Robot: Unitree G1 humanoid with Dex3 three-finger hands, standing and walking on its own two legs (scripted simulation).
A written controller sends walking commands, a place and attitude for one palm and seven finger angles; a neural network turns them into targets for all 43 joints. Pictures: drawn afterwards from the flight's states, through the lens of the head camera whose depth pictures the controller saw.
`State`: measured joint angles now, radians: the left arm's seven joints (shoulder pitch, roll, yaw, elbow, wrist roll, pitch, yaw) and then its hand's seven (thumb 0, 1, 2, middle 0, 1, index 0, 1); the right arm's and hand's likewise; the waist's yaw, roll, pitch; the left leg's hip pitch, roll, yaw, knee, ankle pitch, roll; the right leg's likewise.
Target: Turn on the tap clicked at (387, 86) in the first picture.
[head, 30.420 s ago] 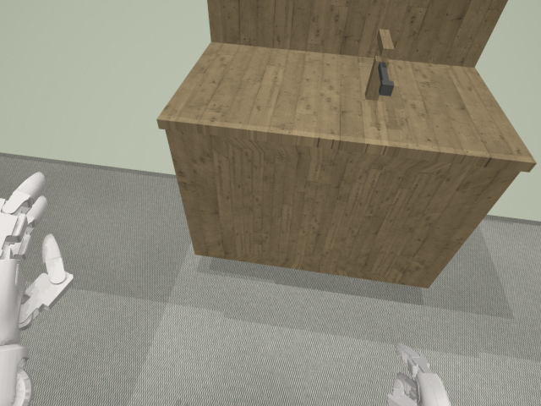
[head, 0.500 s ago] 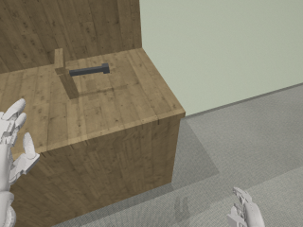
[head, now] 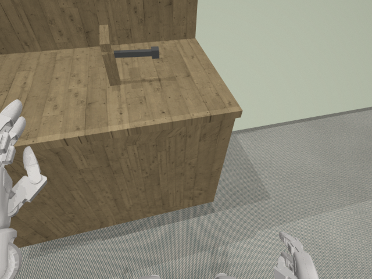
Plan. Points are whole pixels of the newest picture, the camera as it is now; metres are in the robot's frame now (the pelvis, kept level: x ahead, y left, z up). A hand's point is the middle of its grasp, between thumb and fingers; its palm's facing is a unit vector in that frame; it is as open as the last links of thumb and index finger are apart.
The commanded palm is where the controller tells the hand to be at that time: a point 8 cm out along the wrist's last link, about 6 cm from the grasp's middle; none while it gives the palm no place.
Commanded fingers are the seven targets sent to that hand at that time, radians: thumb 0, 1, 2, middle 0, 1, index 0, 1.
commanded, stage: step back with the hand held close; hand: left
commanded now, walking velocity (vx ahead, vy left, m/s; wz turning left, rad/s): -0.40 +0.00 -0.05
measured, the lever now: (155, 52) +0.75 +0.15 +0.11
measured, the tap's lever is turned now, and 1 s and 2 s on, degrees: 84 84 84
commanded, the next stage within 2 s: stop stepping back and stand still in 0.10 s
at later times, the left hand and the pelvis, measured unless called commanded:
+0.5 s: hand (48, 260) +0.11 +0.17 +0.19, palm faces +0.28 -0.86 -0.43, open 7.4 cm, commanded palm +0.07 +0.22 +0.20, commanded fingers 0.00 0.90 0.90 -0.20 -0.30 -0.20 -0.30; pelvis -0.13 -0.04 +0.03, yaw -8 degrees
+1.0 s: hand out of the picture +0.05 +0.20 +0.18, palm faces +0.39 -0.87 -0.31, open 7.4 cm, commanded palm +0.00 +0.23 +0.20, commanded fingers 0.00 0.90 0.90 -0.20 -0.30 -0.20 -0.30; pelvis -0.18 -0.03 +0.02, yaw -5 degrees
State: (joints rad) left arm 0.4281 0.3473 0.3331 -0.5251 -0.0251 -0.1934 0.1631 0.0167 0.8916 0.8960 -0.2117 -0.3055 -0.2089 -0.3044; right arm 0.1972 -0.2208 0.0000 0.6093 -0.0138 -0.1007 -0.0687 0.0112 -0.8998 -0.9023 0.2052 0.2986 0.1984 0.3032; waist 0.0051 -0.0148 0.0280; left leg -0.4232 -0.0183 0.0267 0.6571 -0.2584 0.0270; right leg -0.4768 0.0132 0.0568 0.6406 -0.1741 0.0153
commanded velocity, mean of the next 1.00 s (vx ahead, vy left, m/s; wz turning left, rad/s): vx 0.07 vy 0.04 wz -0.01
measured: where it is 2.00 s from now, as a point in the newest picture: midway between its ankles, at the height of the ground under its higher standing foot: outside the picture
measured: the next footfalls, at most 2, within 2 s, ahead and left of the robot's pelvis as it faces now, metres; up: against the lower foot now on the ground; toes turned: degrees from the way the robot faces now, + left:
right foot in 0.28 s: -0.16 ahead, -0.11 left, +0.00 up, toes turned -7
left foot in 0.60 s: -0.10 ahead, +0.10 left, +0.00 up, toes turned -4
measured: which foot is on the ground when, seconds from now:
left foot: down 0.00-0.28, up 0.30-0.58, down 0.60-1.00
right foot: up 0.00-0.26, down 0.28-1.00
